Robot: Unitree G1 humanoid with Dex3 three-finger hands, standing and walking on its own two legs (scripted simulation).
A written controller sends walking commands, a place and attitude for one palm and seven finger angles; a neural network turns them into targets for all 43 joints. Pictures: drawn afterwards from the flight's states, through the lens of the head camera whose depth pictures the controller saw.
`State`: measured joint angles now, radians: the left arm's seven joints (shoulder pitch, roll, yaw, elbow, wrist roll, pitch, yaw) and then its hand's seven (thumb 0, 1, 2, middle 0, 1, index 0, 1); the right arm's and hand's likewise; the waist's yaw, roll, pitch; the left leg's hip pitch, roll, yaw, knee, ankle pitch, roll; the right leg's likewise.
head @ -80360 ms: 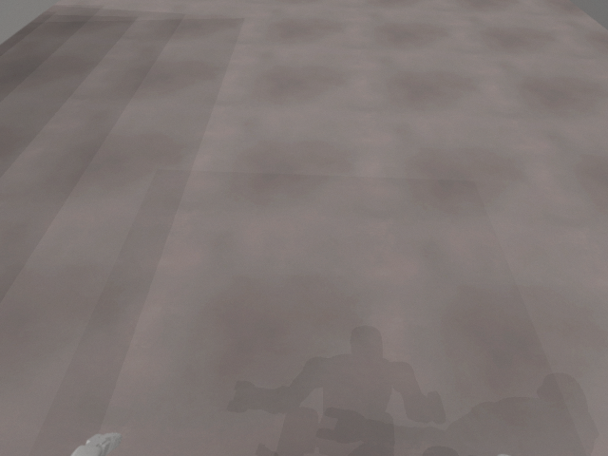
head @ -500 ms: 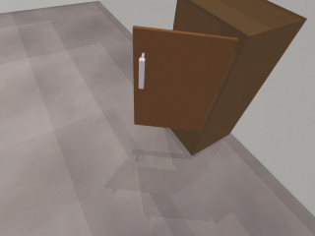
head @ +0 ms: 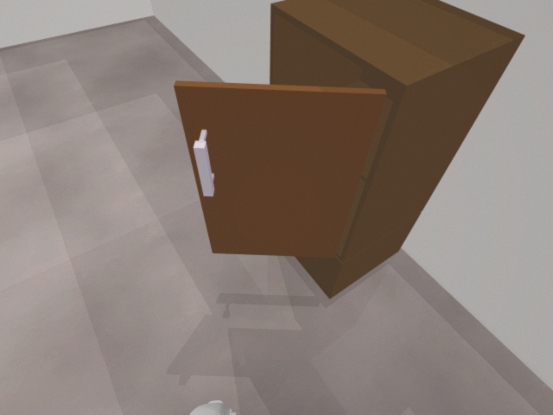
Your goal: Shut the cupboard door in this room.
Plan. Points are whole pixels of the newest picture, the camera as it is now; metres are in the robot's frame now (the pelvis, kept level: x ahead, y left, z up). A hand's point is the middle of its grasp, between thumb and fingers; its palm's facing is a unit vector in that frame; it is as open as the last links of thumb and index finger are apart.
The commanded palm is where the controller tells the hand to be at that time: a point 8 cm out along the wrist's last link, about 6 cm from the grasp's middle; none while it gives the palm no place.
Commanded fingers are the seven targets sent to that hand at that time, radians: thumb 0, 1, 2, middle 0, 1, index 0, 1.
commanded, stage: take the last steps up to it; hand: left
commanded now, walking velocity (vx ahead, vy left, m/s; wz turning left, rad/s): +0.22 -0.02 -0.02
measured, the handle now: (206, 163) +0.61 +0.17 -0.04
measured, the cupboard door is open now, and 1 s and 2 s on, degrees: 54 54 54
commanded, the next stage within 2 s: come to a stop and stand still in 0.14 s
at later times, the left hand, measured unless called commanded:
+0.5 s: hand (187, 380) +0.21 +0.16 -0.18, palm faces -0.01 -0.97 -0.23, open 7.3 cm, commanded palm none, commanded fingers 0.00 0.90 0.90 -0.20 -0.30 -0.20 -0.30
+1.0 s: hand (153, 408) +0.16 +0.21 -0.18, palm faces +0.02 -0.98 -0.21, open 7.4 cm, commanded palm none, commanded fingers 0.00 0.90 0.90 -0.20 -0.30 -0.20 -0.30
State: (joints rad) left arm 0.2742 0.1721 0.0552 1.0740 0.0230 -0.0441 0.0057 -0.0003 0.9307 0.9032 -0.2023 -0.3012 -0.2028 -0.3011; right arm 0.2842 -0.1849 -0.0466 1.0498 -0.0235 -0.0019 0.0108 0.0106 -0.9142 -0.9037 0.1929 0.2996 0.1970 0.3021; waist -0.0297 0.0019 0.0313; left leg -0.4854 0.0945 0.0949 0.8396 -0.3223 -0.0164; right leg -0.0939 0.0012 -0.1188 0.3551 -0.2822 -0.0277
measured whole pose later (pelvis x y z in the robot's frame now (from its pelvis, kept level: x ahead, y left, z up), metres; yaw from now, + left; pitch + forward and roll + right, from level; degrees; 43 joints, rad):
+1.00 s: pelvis +0.13 +0.01 +0.00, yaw -1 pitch +1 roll -1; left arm 0.21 0.24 0.07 1.02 0.02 0.08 0.02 0.01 0.91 0.90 -0.20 -0.30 -0.20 -0.30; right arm 0.17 -0.14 -0.01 0.98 -0.02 0.02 -0.04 0.00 -0.91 -0.90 0.20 0.30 0.20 0.30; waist 0.01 -0.04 0.08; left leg -0.23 0.04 0.06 0.46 -0.24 0.02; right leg -0.35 0.00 0.03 0.91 -0.45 0.04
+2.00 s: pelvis +0.10 +0.00 -0.01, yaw -2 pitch -3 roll -1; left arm 0.30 0.16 0.00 1.05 0.02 0.00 0.05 0.01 0.90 0.90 -0.20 -0.30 -0.20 -0.30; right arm 0.23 -0.17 -0.01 1.02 -0.01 0.00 -0.02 0.01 -0.92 -0.90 0.19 0.30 0.20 0.30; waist 0.00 -0.01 0.04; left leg -0.26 0.04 0.07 0.58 -0.27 0.01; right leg -0.14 -0.03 0.01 0.53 -0.34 0.03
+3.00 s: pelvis +0.15 -0.01 -0.01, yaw -2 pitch +0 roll +0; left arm 0.31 0.15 0.01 1.06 0.02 -0.02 0.05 0.02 0.92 0.90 -0.20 -0.30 -0.20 -0.30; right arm 0.22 -0.15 -0.02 1.08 0.00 0.00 -0.04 0.01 -0.93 -0.90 0.20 0.30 0.20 0.30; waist -0.01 -0.03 0.05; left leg -0.24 0.06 0.08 0.59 -0.29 0.00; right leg -0.18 -0.01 0.00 0.64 -0.33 0.02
